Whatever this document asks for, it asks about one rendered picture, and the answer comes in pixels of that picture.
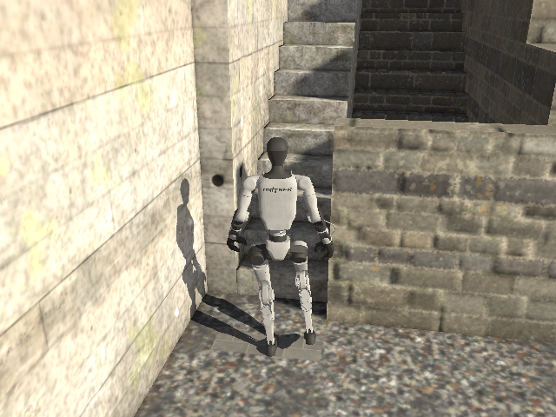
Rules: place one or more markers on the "right robot forearm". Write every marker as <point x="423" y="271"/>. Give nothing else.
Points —
<point x="322" y="230"/>

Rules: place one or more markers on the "left robot forearm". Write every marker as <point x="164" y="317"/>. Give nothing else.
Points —
<point x="235" y="228"/>

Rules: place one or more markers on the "left robot foot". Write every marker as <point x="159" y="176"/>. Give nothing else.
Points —
<point x="270" y="349"/>

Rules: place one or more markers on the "right robot upper arm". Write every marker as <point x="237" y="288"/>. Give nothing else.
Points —
<point x="304" y="182"/>

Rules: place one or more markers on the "robot right hand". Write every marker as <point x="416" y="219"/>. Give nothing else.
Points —
<point x="326" y="247"/>

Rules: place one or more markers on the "right robot shin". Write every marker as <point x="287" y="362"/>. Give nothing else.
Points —
<point x="306" y="305"/>

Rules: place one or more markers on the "robot left hand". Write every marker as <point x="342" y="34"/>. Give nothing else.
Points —
<point x="231" y="245"/>

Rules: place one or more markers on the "left robot upper arm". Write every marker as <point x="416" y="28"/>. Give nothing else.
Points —
<point x="250" y="183"/>

